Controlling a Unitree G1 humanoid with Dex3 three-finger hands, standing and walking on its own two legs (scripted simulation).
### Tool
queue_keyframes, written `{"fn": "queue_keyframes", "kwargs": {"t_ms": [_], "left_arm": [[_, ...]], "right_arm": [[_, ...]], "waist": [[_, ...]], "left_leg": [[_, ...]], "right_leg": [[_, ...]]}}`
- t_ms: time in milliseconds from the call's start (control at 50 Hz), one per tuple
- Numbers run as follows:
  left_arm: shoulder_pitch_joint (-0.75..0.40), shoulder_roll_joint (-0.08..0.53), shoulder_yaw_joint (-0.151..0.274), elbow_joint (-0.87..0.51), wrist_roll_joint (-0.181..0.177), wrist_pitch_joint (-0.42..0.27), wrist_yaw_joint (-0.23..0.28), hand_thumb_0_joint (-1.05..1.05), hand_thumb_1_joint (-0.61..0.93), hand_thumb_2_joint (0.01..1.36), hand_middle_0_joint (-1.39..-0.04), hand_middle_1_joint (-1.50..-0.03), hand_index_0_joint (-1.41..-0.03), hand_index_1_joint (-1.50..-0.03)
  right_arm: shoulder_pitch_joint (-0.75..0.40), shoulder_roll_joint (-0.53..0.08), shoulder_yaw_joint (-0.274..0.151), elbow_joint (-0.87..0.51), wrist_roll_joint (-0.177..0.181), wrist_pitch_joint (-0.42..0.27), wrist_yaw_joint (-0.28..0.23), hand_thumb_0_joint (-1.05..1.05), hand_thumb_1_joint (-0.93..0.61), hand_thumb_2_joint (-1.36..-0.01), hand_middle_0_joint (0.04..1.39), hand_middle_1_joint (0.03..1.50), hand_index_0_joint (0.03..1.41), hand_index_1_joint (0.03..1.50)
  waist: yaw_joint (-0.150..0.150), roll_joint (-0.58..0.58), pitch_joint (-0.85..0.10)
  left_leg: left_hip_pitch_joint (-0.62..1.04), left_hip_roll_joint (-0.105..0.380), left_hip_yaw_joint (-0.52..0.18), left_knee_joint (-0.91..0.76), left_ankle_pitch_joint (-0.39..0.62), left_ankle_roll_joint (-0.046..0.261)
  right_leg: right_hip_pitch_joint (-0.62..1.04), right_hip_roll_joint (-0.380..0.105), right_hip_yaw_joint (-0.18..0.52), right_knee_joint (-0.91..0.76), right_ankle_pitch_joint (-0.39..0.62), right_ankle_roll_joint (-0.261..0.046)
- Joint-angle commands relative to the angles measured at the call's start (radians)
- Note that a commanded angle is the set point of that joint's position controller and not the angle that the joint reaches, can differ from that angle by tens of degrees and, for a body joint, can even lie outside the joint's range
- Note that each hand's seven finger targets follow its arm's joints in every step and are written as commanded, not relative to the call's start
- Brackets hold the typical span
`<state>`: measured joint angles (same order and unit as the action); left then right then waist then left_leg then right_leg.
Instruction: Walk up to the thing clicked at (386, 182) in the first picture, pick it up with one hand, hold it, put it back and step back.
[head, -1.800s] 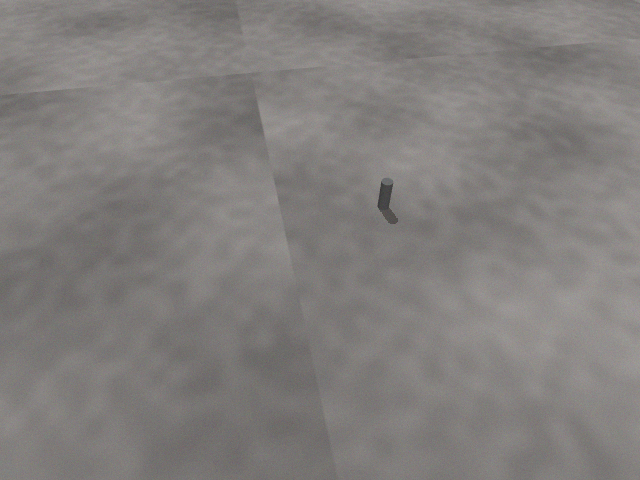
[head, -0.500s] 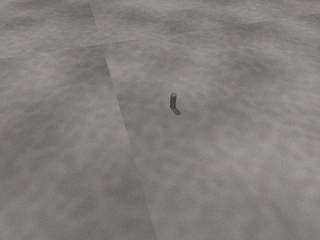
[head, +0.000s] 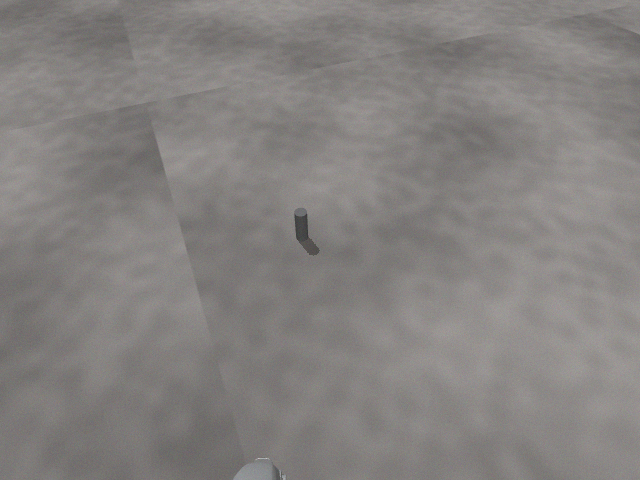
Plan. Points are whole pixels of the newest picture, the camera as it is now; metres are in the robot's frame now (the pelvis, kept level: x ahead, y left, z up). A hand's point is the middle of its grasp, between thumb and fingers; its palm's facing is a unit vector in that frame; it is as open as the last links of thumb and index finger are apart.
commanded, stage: walk up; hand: left
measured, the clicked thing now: (301, 225) +1.20 +0.20 -0.70
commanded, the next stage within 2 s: none
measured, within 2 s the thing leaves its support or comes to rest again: neither
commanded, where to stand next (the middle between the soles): +0.82 +0.00 m, yaw -5 degrees
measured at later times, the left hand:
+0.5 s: hand (187, 321) +0.39 +0.28 -0.13, palm faces -0.18 -0.90 -0.39, open 7.4 cm
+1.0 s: hand (195, 277) +0.50 +0.31 -0.15, palm faces -0.08 -0.92 -0.39, open 7.4 cm
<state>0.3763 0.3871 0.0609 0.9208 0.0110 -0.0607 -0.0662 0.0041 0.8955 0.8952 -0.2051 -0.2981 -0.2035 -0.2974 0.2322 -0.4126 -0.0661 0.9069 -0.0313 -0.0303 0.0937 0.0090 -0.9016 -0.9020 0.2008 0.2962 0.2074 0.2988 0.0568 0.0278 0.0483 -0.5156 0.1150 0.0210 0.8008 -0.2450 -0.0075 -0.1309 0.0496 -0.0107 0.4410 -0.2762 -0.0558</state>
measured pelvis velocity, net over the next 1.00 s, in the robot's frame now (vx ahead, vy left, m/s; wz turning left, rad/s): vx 0.46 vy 0.02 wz -0.08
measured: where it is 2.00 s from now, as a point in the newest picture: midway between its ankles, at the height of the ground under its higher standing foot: (339, 327)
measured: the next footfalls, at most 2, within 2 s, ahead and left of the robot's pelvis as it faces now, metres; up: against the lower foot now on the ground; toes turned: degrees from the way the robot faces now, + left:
left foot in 0.12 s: +0.22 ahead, +0.16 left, +0.00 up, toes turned +5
right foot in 0.54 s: +0.44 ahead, -0.12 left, +0.00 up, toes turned -8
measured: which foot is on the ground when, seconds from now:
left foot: up 0.00-0.10, down 0.12-0.56, up 0.58-0.98, down 1.00-1.00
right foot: down 0.00-0.16, up 0.18-0.52, down 0.54-1.00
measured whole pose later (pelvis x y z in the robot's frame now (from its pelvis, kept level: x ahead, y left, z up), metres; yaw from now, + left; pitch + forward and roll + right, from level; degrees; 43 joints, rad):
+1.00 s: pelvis +0.46 +0.02 -0.02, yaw -5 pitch -2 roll -2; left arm 0.38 0.45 0.06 0.87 0.01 -0.07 -0.05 0.00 0.90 0.90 -0.20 -0.30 -0.20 -0.30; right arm 0.30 -0.44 -0.07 0.87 -0.03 -0.05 0.09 0.01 -0.90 -0.90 0.20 0.30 0.21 0.30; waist 0.04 0.01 0.04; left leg -0.41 0.09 0.04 0.60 -0.18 0.01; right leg -0.16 -0.02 -0.05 0.60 -0.41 0.00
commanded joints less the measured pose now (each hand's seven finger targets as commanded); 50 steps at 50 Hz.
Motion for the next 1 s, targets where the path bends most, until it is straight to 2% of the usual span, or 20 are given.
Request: {"fn": "queue_keyframes", "kwargs": {"t_ms": [0,60,100,120,140,160,200,240,280,360,420,500,520,560,580,660,700,900,960,980], "left_arm": [[-0.046,0.306,0.080,-0.117,0.000,-0.047,0.020,0.000,0.900,0.900,-0.200,-0.300,-0.200,-0.300],[-0.044,0.302,0.073,-0.119,-0.001,-0.042,0.023,0.000,0.900,0.900,-0.200,-0.300,-0.200,-0.300],[-0.059,0.271,0.056,-0.135,-0.001,-0.039,0.026,0.000,0.900,0.900,-0.200,-0.300,-0.200,-0.300],[-0.020,0.210,0.035,-0.143,-0.008,-0.038,0.031,0.000,0.900,0.900,-0.200,-0.300,-0.200,-0.300],[0.027,0.118,0.007,-0.145,-0.023,-0.036,0.035,0.000,0.900,0.900,-0.200,-0.300,-0.200,-0.300],[0.021,0.240,0.033,-0.126,-0.017,-0.028,0.050,0.000,0.900,0.900,-0.200,-0.300,-0.200,-0.300],[-0.057,0.276,0.029,-0.123,-0.012,-0.035,0.056,0.000,0.900,0.900,-0.200,-0.300,-0.200,-0.300],[-0.026,0.243,0.033,-0.096,-0.025,-0.035,0.039,0.000,0.900,0.900,-0.200,-0.300,-0.200,-0.300],[-0.031,0.214,0.033,-0.104,-0.029,-0.023,0.025,0.000,0.900,0.900,-0.200,-0.300,-0.200,-0.300],[-0.138,0.193,0.025,-0.158,-0.021,-0.017,0.001,0.000,0.900,0.900,-0.200,-0.300,-0.200,-0.300],[-0.191,0.190,0.034,-0.162,-0.006,-0.017,-0.009,0.000,0.900,0.900,-0.200,-0.300,-0.200,-0.300],[-0.040,0.235,0.068,-0.088,-0.006,-0.028,0.005,0.000,0.900,0.900,-0.200,-0.300,-0.200,-0.300],[0.052,0.281,0.090,-0.064,-0.004,-0.034,0.016,0.000,0.900,0.900,-0.200,-0.300,-0.200,-0.300],[0.100,0.398,0.113,-0.101,-0.010,-0.040,0.033,0.000,0.900,0.900,-0.200,-0.300,-0.200,-0.300],[0.024,0.406,0.109,-0.115,-0.019,-0.038,0.034,0.000,0.900,0.900,-0.200,-0.300,-0.200,-0.300],[-0.096,0.296,0.075,-0.133,-0.026,-0.045,0.044,0.000,0.900,0.900,-0.200,-0.300,-0.200,-0.300],[-0.104,0.277,0.067,-0.139,-0.019,-0.055,0.043,0.000,0.900,0.900,-0.200,-0.300,-0.200,-0.300],[-0.068,0.315,0.073,-0.145,-0.006,-0.056,0.035,0.000,0.900,0.900,-0.200,-0.300,-0.200,-0.300],[-0.098,0.278,0.053,-0.151,0.002,-0.046,0.036,0.000,0.900,0.900,-0.200,-0.300,-0.200,-0.300],[-0.057,0.222,0.033,-0.152,0.002,-0.044,0.037,0.000,0.900,0.900,-0.200,-0.300,-0.200,-0.300]], "right_arm": [[-0.138,-0.189,-0.064,-0.123,-0.003,-0.045,-0.015,0.000,-0.900,-0.900,0.200,0.300,0.200,0.300],[-0.117,-0.174,-0.065,-0.121,-0.001,-0.059,-0.018,0.000,-0.900,-0.900,0.200,0.300,0.200,0.300],[0.051,-0.208,-0.084,-0.078,-0.005,-0.073,-0.034,0.000,-0.900,-0.900,0.200,0.300,0.200,0.300],[0.203,-0.276,-0.109,-0.046,-0.018,-0.082,-0.047,0.000,-0.900,-0.900,0.200,0.300,0.200,0.300],[0.235,-0.334,-0.121,-0.061,-0.029,-0.089,-0.056,0.000,-0.900,-0.900,0.200,0.300,0.200,0.300],[0.212,-0.358,-0.128,-0.070,0.003,-0.082,-0.056,0.000,-0.900,-0.900,0.200,0.300,0.200,0.300],[0.142,-0.302,-0.108,-0.090,0.024,-0.073,-0.059,0.000,-0.900,-0.900,0.200,0.300,0.200,0.300],[0.092,-0.241,-0.075,-0.111,0.033,-0.080,-0.065,0.000,-0.900,-0.900,0.200,0.300,0.200,0.300],[0.105,-0.241,-0.068,-0.110,0.033,-0.086,-0.064,0.000,-0.900,-0.900,0.200,0.300,0.200,0.300],[0.071,-0.258,-0.069,-0.148,0.024,-0.078,-0.067,0.000,-0.900,-0.900,0.200,0.300,0.200,0.300],[0.076,-0.271,-0.071,-0.149,0.026,-0.069,-0.061,0.000,-0.900,-0.900,0.200,0.300,0.200,0.300],[0.063,-0.228,-0.054,-0.171,0.031,-0.055,-0.062,0.000,-0.900,-0.900,0.200,0.300,0.200,0.300],[0.106,-0.186,-0.036,-0.171,0.030,-0.056,-0.059,0.000,-0.900,-0.900,0.200,0.300,0.200,0.300],[0.176,-0.180,-0.023,-0.171,0.033,-0.039,-0.059,0.000,-0.900,-0.900,0.200,0.300,0.200,0.300],[0.137,-0.256,-0.048,-0.155,0.027,-0.029,-0.066,0.000,-0.900,-0.900,0.200,0.300,0.200,0.300],[0.160,-0.209,-0.039,-0.098,0.037,-0.024,-0.056,0.000,-0.900,-0.900,0.200,0.300,0.200,0.300],[0.184,-0.205,-0.042,-0.088,0.027,-0.017,-0.044,0.000,-0.900,-0.900,0.200,0.300,0.200,0.300],[0.013,-0.187,-0.059,-0.134,0.006,-0.045,-0.013,0.000,-0.900,-0.900,0.200,0.300,0.200,0.300],[0.171,-0.223,-0.080,-0.080,0.001,-0.057,-0.028,0.000,-0.900,-0.900,0.200,0.300,0.200,0.300],[0.263,-0.272,-0.096,-0.056,-0.001,-0.066,-0.041,0.000,-0.900,-0.900,0.200,0.300,0.200,0.300]], "waist": [[0.003,-0.070,0.056],[-0.012,-0.093,0.029],[-0.112,-0.016,-0.061],[-0.169,0.167,-0.169],[-0.152,0.317,-0.200],[-0.157,0.196,-0.182],[-0.131,0.076,-0.056],[-0.092,0.075,-0.004],[-0.083,0.116,-0.004],[-0.086,0.135,0.022],[-0.105,0.143,0.003],[0.000,-0.022,-0.097],[0.046,-0.154,-0.160],[0.048,-0.276,-0.169],[0.039,-0.212,-0.124],[-0.048,-0.132,0.025],[-0.061,-0.135,0.021],[-0.024,-0.149,0.008],[-0.133,-0.038,-0.053],[-0.176,0.145,-0.107]], "left_leg": [[0.022,0.008,-0.014,-0.150,0.057,-0.003],[0.125,-0.036,0.040,-0.230,0.030,0.014],[0.433,-0.080,0.050,-0.316,0.041,0.040],[0.646,0.029,-0.113,-0.398,-0.097,0.097],[0.791,0.269,-0.521,-0.466,-0.176,0.159],[0.769,0.347,-0.676,-0.529,-0.265,0.254],[0.598,0.298,-0.474,-0.511,-0.004,0.262],[0.490,0.186,-0.201,-0.493,0.282,0.194],[0.441,0.162,-0.115,-0.485,0.418,0.195],[0.464,0.171,-0.018,-0.478,0.461,0.233],[0.404,0.133,0.027,-0.447,0.363,0.192],[0.263,0.095,0.057,-0.185,0.241,0.142],[0.172,0.026,0.099,0.032,0.165,0.116],[-0.104,-0.118,0.024,0.380,-0.300,0.056],[-0.096,-0.067,-0.034,0.445,-0.301,0.050],[-0.023,0.004,-0.086,0.331,-0.123,0.054],[0.018,-0.006,-0.059,0.276,-0.060,0.042],[0.143,-0.017,0.024,-0.167,0.050,0.013],[0.444,-0.062,0.037,-0.222,0.009,0.042],[0.571,-0.003,-0.087,-0.345,-0.162,0.078]], "right_leg": [[-0.076,-0.267,0.260,-0.206,-0.181,-0.143],[-0.056,-0.258,0.213,-0.114,0.064,-0.135],[-0.156,-0.196,0.135,0.149,0.279,-0.088],[-0.275,-0.103,0.053,0.462,0.276,-0.043],[-0.524,0.036,0.055,0.652,-0.200,0.010],[-0.586,0.021,0.097,0.728,-0.259,-0.002],[-0.577,-0.060,0.152,0.776,-0.167,0.005],[-0.487,-0.091,0.146,0.688,-0.072,0.010],[-0.438,-0.088,0.115,0.638,-0.044,0.031],[-0.453,-0.123,0.036,0.353,-0.001,0.047],[-0.293,-0.100,-0.039,0.184,0.127,0.036],[0.073,-0.062,-0.045,0.111,0.203,0.000],[0.227,-0.070,-0.004,0.085,0.110,-0.018],[0.297,-0.463,0.694,-0.171,-0.227,-0.170],[0.194,-0.481,0.762,-0.186,-0.309,-0.240],[-0.086,-0.315,0.343,-0.185,-0.094,-0.152],[-0.129,-0.271,0.255,-0.191,-0.043,-0.149],[-0.171,-0.281,0.157,-0.131,-0.148,-0.146],[-0.318,-0.251,0.119,0.091,-0.074,-0.096],[-0.380,-0.168,0.035,0.376,0.030,-0.061]]}}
